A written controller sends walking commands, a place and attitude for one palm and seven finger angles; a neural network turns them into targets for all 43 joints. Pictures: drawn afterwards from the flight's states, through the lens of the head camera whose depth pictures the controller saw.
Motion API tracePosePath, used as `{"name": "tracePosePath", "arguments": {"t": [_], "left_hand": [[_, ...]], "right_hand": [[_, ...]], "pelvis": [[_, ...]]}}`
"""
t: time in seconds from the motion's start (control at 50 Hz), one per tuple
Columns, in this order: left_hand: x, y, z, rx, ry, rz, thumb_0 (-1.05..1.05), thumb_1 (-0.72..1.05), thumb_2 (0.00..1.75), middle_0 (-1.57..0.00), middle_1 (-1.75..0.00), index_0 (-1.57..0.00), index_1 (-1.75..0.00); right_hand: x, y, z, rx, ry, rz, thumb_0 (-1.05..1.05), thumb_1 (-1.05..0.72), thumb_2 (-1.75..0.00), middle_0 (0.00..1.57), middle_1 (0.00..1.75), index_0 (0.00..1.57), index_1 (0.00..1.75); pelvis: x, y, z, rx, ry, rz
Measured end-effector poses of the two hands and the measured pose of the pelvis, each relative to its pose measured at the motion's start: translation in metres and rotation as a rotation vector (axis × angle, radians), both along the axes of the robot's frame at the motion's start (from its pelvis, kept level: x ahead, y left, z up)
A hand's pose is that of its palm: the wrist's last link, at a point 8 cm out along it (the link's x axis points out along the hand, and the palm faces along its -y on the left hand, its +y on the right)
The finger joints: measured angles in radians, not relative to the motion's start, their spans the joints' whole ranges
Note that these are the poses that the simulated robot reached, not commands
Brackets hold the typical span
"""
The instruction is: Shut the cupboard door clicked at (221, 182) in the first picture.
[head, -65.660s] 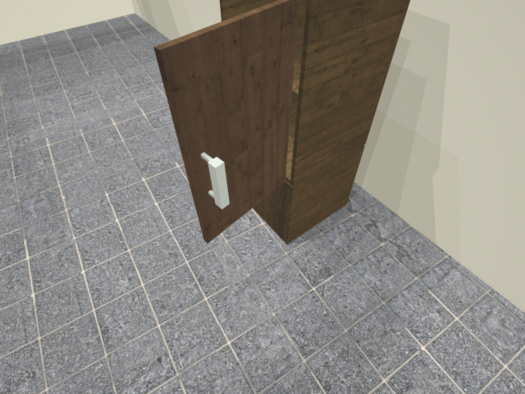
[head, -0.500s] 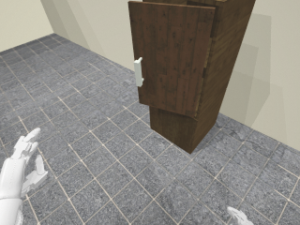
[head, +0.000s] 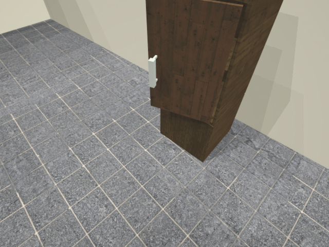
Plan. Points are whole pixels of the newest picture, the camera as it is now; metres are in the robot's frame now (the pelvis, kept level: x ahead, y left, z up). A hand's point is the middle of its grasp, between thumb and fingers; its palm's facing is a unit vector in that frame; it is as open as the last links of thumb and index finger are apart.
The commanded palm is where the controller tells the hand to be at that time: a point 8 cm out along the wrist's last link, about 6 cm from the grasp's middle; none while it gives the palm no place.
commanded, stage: let the arm hang, fingers relaxed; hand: left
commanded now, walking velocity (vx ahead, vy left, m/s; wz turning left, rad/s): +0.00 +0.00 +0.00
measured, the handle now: (154, 71) +0.88 +0.10 -0.08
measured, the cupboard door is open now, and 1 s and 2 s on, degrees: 18 18 18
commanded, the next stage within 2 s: look to check the result in 0.52 s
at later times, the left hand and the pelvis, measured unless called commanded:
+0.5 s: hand out of the picture -0.04 +0.15 -0.18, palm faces +0.03 -0.99 -0.13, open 7.3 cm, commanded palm none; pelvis -0.01 +0.01 +0.00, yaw -1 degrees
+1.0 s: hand out of the picture -0.03 +0.17 -0.17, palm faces +0.02 -0.98 -0.19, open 7.3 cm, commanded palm none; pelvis +0.00 +0.00 +0.00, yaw -1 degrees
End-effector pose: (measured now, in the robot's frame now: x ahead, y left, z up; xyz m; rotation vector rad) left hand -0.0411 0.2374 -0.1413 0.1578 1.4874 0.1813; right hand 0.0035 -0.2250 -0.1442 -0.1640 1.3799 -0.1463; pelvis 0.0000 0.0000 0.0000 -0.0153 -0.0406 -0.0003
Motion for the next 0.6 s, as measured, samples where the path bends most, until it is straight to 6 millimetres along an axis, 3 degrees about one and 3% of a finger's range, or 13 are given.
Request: {"name": "tracePosePath", "arguments": {"t": [0.12,0.26,0.42,0.6], "left_hand": [[-0.014,-0.005,0.001,-0.008,0.026,0.006,0.0,0.92,0.89,-0.2,-0.3,-0.2,-0.3],[-0.01,-0.019,-0.004,-0.049,0.002,0.005,0.0,0.91,0.89,-0.2,-0.3,-0.2,-0.3],[-0.002,-0.032,-0.009,-0.083,-0.026,0.004,0.0,0.91,0.89,-0.2,-0.3,-0.2,-0.3],[-0.005,-0.03,-0.008,-0.072,-0.015,0.009,0.0,0.91,0.89,-0.2,-0.3,-0.2,-0.3]], "right_hand": [[-0.025,0.015,-0.006,0.034,0.051,-0.028,0.0,-0.9,-0.9,0.2,0.3,0.2,0.3],[-0.042,0.026,-0.007,0.048,0.073,-0.053,0.0,-0.9,-0.9,0.2,0.3,0.2,0.3],[-0.046,0.031,-0.006,0.047,0.069,-0.068,0.0,-0.9,-0.9,0.2,0.3,0.2,0.3],[-0.042,0.029,-0.006,0.046,0.062,-0.067,0.0,-0.9,-0.9,0.2,0.3,0.2,0.3]], "pelvis": [[-0.003,0.005,0.001,0.005,-0.007,-0.006],[-0.005,0.008,0.0,0.009,-0.006,-0.01],[-0.006,0.009,0.0,0.011,-0.002,-0.011],[-0.005,0.008,-0.001,0.012,0.004,-0.01]]}}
